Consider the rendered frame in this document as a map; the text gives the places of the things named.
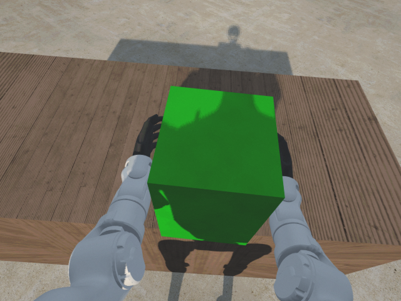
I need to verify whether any right robot upper arm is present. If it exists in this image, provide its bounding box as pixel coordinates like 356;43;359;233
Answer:
274;253;353;301

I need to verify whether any robot right hand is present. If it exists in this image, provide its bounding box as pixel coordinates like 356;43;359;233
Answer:
278;134;293;178

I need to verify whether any robot right forearm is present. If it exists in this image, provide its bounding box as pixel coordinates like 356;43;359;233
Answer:
269;176;338;270

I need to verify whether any pedestal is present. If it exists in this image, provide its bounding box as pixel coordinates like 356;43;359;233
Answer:
0;52;401;279

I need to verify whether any left robot upper arm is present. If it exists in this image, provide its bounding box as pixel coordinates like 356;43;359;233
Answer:
34;231;145;301

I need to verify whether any carton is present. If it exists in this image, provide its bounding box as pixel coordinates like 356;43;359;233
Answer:
147;86;285;245

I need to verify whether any robot left hand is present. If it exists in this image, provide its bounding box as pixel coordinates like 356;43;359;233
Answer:
133;114;163;157

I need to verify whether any robot left forearm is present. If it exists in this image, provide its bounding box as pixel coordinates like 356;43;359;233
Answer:
68;155;152;280

